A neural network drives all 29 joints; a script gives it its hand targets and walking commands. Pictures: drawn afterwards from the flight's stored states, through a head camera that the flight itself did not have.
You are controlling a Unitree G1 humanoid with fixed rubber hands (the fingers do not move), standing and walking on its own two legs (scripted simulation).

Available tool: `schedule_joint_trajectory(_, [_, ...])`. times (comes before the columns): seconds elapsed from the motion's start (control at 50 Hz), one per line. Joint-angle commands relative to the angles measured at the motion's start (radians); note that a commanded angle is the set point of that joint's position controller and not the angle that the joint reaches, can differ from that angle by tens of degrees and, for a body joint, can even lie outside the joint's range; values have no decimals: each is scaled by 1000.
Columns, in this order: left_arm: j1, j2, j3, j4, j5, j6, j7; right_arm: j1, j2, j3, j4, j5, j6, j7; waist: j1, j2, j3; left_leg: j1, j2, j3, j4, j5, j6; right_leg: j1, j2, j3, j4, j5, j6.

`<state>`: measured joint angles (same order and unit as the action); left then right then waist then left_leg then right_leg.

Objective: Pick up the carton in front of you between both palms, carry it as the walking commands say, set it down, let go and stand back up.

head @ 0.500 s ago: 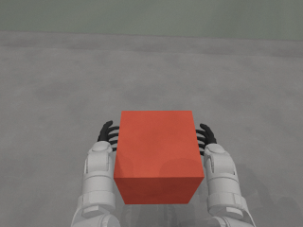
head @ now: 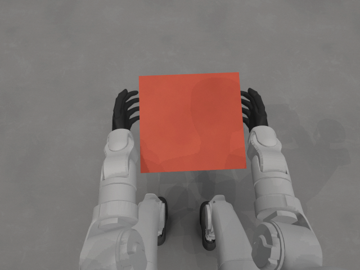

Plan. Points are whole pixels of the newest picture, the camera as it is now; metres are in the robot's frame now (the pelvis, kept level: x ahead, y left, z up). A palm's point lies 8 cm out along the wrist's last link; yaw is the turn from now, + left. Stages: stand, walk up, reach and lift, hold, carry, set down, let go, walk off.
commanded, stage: set down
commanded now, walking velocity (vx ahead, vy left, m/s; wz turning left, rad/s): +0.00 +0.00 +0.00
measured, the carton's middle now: (188, 129) +0.41 -0.01 -0.15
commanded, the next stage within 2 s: none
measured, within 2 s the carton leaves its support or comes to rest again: rests again in 1.88 s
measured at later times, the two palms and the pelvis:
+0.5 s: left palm (140, 129) +0.43 +0.13 -0.22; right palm (241, 125) +0.45 -0.17 -0.22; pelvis -0.02 +0.00 -0.14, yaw +0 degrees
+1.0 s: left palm (150, 135) +0.45 +0.13 -0.38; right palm (230, 128) +0.48 -0.17 -0.38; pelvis -0.04 +0.00 -0.25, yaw +0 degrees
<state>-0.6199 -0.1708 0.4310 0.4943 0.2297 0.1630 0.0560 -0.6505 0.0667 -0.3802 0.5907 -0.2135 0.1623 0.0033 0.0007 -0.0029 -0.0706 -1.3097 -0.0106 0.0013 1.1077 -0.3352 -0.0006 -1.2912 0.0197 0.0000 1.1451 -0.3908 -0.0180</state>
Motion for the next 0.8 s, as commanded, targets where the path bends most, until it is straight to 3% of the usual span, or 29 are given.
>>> schedule_joint_trajectory(0.0, [-525, -854, -531, 88, -50, 41, -186, -565, 851, 498, 24, 53, 21, 209, -2, -20, -797, 349, -144, -19, 5, 99, -18, 265, 125, 45, -60, 116, 17])
schedule_joint_trajectory(0.08, [-613, -872, -487, 128, -46, 90, -203, -637, 866, 446, 82, 43, 70, 231, -6, -12, -799, 238, -148, -11, 76, 33, -18, 158, 128, 42, 12, 51, 10])
schedule_joint_trajectory(0.18, [-691, -881, -465, 158, -56, 109, -199, -700, 850, 412, 120, 45, 89, 236, -17, 8, -866, 120, -158, -4, 171, 37, -25, 66, 133, 36, 113, 65, 7])
schedule_joint_trajectory(0.38, [-786, -855, -462, 150, -86, 86, -160, -813, 814, 463, 108, 103, 75, 225, -1, -42, -1020, -42, -169, 12, 362, 99, -31, -91, 141, 17, 291, 136, 25])
schedule_joint_trajectory(0.6, [-910, -814, -506, 121, -144, 74, -129, -906, 756, 492, 129, 153, 66, 200, -16, -21, -1090, -187, -176, 39, 536, 99, -47, -218, 140, 2, 451, 148, 26])
schedule_joint_trajectory(0.78, [-1012, -750, -477, 142, -161, 57, -111, -1004, 692, 490, 174, 177, 55, 198, -3, -31, -1065, -301, -171, 56, 656, 71, -49, -308, 129, 0, 568, 127, 24])
